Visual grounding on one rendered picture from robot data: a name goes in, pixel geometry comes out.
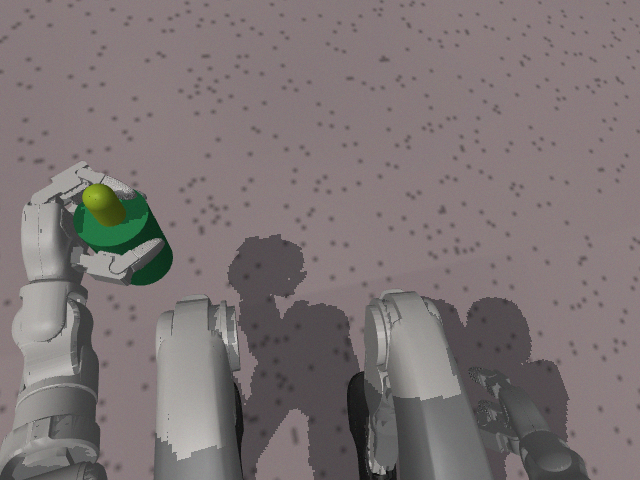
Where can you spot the right robot hand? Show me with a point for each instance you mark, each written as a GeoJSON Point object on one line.
{"type": "Point", "coordinates": [503, 426]}

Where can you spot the right robot foot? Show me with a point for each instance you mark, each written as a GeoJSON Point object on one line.
{"type": "Point", "coordinates": [358, 415]}

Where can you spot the bottle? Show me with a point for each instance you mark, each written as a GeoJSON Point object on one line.
{"type": "Point", "coordinates": [109, 224]}

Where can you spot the right robot arm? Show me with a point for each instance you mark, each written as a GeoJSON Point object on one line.
{"type": "Point", "coordinates": [546, 456]}

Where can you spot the left robot arm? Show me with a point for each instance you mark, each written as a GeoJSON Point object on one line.
{"type": "Point", "coordinates": [54, 434]}

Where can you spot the left robot hand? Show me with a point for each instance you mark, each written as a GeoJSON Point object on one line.
{"type": "Point", "coordinates": [52, 249]}

